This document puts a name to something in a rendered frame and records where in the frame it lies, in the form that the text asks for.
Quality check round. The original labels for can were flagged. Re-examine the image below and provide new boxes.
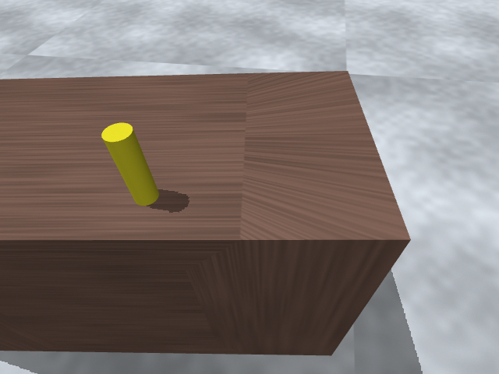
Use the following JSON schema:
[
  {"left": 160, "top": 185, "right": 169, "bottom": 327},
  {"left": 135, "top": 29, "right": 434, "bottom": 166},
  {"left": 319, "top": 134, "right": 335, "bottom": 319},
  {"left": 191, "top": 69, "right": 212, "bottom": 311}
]
[{"left": 101, "top": 123, "right": 159, "bottom": 206}]

